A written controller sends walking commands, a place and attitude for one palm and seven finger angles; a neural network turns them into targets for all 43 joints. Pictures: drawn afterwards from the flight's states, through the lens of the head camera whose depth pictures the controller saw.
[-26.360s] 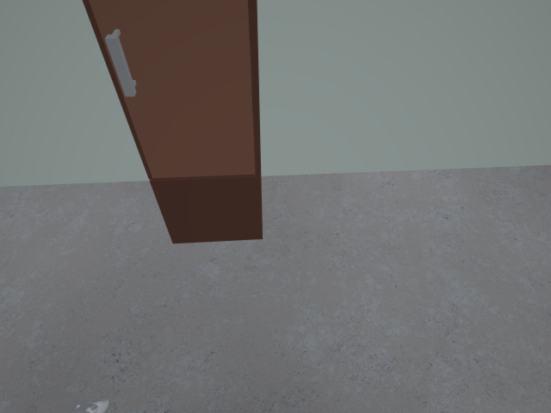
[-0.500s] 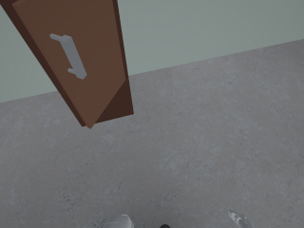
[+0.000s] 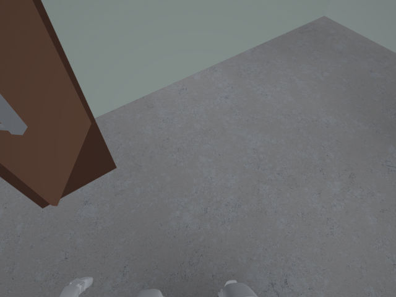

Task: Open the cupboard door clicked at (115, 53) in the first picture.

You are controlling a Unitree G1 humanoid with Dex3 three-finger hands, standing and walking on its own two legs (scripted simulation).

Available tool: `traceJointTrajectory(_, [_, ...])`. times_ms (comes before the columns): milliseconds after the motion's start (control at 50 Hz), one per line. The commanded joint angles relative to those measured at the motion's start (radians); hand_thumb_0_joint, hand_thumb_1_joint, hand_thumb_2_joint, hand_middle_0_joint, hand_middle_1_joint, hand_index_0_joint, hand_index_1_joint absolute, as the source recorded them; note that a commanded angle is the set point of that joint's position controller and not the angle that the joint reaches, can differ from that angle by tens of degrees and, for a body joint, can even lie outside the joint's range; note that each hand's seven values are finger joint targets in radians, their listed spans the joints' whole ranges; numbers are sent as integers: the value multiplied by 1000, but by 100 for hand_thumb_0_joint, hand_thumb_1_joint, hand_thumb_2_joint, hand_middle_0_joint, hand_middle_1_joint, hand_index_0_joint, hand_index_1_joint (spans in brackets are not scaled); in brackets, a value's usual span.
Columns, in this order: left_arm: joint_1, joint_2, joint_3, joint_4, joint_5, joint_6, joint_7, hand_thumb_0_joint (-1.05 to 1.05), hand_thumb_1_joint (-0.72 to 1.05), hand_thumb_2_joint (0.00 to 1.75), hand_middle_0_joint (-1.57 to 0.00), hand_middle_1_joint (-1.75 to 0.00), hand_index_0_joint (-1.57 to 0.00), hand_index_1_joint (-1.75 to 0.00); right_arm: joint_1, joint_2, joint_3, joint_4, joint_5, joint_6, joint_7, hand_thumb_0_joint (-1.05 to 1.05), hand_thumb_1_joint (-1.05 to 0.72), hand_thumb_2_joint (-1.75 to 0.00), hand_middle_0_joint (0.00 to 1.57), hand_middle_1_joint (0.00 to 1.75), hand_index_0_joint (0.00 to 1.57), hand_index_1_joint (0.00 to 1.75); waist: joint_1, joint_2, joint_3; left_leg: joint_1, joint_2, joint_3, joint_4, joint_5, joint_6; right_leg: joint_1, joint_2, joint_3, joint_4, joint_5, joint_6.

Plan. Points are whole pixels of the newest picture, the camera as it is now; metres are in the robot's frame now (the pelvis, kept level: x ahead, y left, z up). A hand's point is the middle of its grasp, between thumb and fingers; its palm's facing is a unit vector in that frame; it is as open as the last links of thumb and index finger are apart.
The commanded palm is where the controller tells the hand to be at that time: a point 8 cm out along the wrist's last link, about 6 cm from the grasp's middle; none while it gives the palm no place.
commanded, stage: walk to a spot facing it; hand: left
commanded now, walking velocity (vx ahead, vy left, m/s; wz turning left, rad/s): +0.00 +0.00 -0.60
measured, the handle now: out of the picture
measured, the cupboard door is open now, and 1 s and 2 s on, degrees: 49 49 49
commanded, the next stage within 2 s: turn to face it in 1.88 s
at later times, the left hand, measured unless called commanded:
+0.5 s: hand (127, 272) +0.18 +0.17 -0.16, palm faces -0.32 -0.93 -0.19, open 7.4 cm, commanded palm none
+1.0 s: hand (200, 195) +0.38 +0.00 -0.16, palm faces -0.58 -0.80 -0.15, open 7.4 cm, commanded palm none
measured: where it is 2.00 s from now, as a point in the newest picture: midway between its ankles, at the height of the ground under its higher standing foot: (272, 213)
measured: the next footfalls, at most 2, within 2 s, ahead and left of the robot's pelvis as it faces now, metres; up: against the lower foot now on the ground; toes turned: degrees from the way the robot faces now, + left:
right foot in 0.24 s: +0.04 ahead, -0.16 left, +0.00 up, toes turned -11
left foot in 0.46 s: +0.15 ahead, +0.10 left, +0.00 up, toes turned -12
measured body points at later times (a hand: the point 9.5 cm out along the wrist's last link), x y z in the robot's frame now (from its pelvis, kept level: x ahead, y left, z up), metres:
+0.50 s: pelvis +0.07 -0.01 +0.01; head +0.11 -0.01 +0.46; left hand +0.20 +0.22 -0.15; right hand +0.06 -0.28 -0.11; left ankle +0.11 +0.11 -0.72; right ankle +0.00 -0.14 -0.69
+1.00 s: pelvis +0.22 -0.10 +0.01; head +0.26 -0.11 +0.46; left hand +0.41 +0.05 -0.15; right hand +0.11 -0.35 -0.12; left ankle +0.32 +0.00 -0.72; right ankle +0.14 -0.22 -0.71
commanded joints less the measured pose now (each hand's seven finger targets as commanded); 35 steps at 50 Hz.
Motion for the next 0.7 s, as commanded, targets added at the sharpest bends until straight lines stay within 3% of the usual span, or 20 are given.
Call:
traceJointTrajectory(0, [-92, 111, 37, -114, 2, -29, -13, 0, 90, 90, -20, -30, -20, -30, 94, -210, -36, -41, -25, -32, -13, 0, -90, -90, 20, 30, 20, 30, -15, 177, -88, 100, 380, -390, -427, 198, 210, -181, -36, -72, 451, -172, -2])
traceJointTrajectory(80, [-70, 35, 7, -101, -8, -32, -33, 0, 90, 90, -20, -30, -20, -30, 99, -174, -27, -23, -27, -23, -18, 0, -90, -90, 20, 30, 20, 30, -9, 282, -149, 217, 250, -28, -250, 660, 124, -40, -47, -204, 182, -156, -3])
traceJointTrajectory(120, [-60, 33, 4, -99, -10, -40, -32, 0, 90, 90, -20, -30, -20, -30, 136, -185, -33, -10, -23, -19, -12, 0, -90, -90, 20, 30, 20, 30, -22, 254, -174, 246, 254, 10, -203, 685, 102, 53, -18, -243, 21, -103, -24])
traceJointTrajectory(160, [18, 48, 14, -72, -10, -49, -31, 0, 90, 90, -20, -30, -20, -30, 125, -187, -36, -12, -16, -12, -7, 0, -90, -90, 20, 30, 20, 30, 17, 211, -200, 164, 238, 59, -115, 468, 50, 259, -4, -258, -217, 59, -46])
traceJointTrajectory(180, [94, 117, 31, -46, -1, -55, -23, 0, 90, 90, -20, -30, -20, -30, 104, -150, -33, -30, -5, -10, 0, 0, -90, -90, 20, 30, 20, 30, 57, 57, -199, -36, 190, 107, 28, 224, 3, 452, -109, -97, -333, 112, -94])
traceJointTrajectory(200, [174, 233, 60, -18, 7, -62, -7, 0, 90, 90, -20, -30, -20, -30, 34, -59, -11, -86, 7, -10, 8, 0, -90, -90, 20, 30, 20, 30, 103, -303, -171, -329, 29, 185, 274, -293, -57, 554, -395, 332, -458, 195, -223])
traceJointTrajectory(220, [226, 256, 67, -12, -11, -59, 7, 0, 90, 90, -20, -30, -20, -30, -42, -94, -9, -114, 2, -3, 5, 0, -90, -90, 20, 30, 20, 30, 162, -206, -143, -368, 48, 16, 405, -330, -38, 482, -452, 393, -471, 153, -307])
traceJointTrajectory(240, [160, 266, 68, -22, -4, -60, 10, 0, 90, 90, -20, -30, -20, -30, -17, -74, -12, -119, 12, -11, 16, 0, -90, -90, 20, 30, 20, 30, 103, -204, -139, -354, 76, -20, 444, -311, -37, 373, -430, 427, -475, -140, -332])
traceJointTrajectory(260, [89, 194, 56, -42, 3, -70, 14, 0, 90, 90, -20, -30, -20, -30, -37, -95, -23, -94, 3, -14, 15, 0, -90, -90, 20, 30, 20, 30, 76, -201, -104, -348, 63, -40, 441, -225, -35, 318, -351, 345, -469, -110, -289])
traceJointTrajectory(340, [33, 171, 51, -29, 8, -91, 8, 0, 90, 90, -20, -30, -20, -30, -3, -26, -19, -67, 0, -26, 32, 0, -90, -90, 20, 30, 20, 30, 21, -137, -122, -93, 25, 11, 110, -121, -40, 180, -259, 208, -406, 97, -236])
traceJointTrajectory(380, [6, 160, 49, -23, 1, -89, -2, 0, 90, 90, -20, -30, -20, -30, 102, -24, -18, -23, -2, -38, 25, 0, -90, -90, 20, 30, 20, 30, -30, -98, -140, 132, -29, 86, -117, 33, -43, 77, -186, 171, -341, -6, -187])
traceJointTrajectory(400, [-17, 120, 42, -34, -2, -85, -9, 0, 90, 90, -20, -30, -20, -30, 185, -63, -27, 11, -3, -48, 13, 0, -90, -90, 20, 30, 20, 30, -72, 3, -149, 324, 8, 62, -239, 30, -33, -69, -126, 119, -241, -91, -139])
traceJointTrajectory(420, [-26, 39, 22, -63, -7, -79, -20, 0, 90, 90, -20, -30, -20, -30, 273, -168, -51, 32, -19, -53, 4, 0, -90, -90, 20, 30, 20, 30, -113, 325, -141, 440, 254, -264, -391, -233, 38, -287, 17, -23, 54, -233, -71])
traceJointTrajectory(440, [-110, 34, 23, -120, -8, -85, -26, 0, 90, 90, -20, -30, -20, -30, 361, -233, -58, 39, -33, -60, -10, 0, -90, -90, 20, 30, 20, 30, -150, 375, -136, 422, 489, -544, -529, -329, 161, -384, -4, -116, 296, -277, -36])
traceJointTrajectory(460, [-172, 45, 29, -142, 1, -99, -38, 0, 90, 90, -20, -30, -20, -30, 344, -238, -58, 28, -33, -67, -4, 0, -90, -90, 20, 30, 20, 30, -139, 165, -84, 369, 523, -582, -519, -237, 236, -420, -79, -74, 404, -217, -43])
traceJointTrajectory(480, [-191, 31, 29, -125, 8, -101, -42, 0, 90, 90, -20, -30, -20, -30, 302, -204, -49, 25, -34, -74, 1, 0, -90, -90, 20, 30, 20, 30, -110, 100, -48, 298, 470, -476, -502, -121, 215, -412, -106, -82, 455, -148, -39])
traceJointTrajectory(520, [-157, -1, 21, -99, 8, -90, -59, 0, 90, 90, -20, -30, -20, -30, 192, -139, -28, 10, -30, -77, 3, 0, -90, -90, 20, 30, 20, 30, -49, 204, -7, 253, 357, -207, -468, 90, 147, -351, -144, -128, 377, -48, -22])
traceJointTrajectory(560, [-143, -24, 7, -85, 3, -80, -69, 0, 90, 90, -20, -30, -20, -30, 201, -116, -22, 28, -30, -76, 3, 0, -90, -90, 20, 30, 20, 30, -42, 233, -77, 279, 285, -5, -415, 276, 106, -230, -128, -196, 213, -8, -20])
traceJointTrajectory(640, [-121, -18, 5, -65, 4, -74, -67, 0, 90, 90, -20, -30, -20, -30, 196, -128, -26, 45, -29, -66, 11, 0, -90, -90, 20, 30, 20, 30, -29, 204, -102, 188, 282, 104, -396, 206, 85, 17, -66, -287, 3, 49, -42])
traceJointTrajectory(680, [-45, 7, 20, -38, 7, -78, -62, 0, 90, 90, -20, -30, -20, -30, 168, -126, -24, 45, -28, -56, 12, 0, -90, -90, 20, 30, 20, 30, 25, 147, -103, 104, 263, 135, -267, 182, 63, 210, -35, -309, -114, 71, -58])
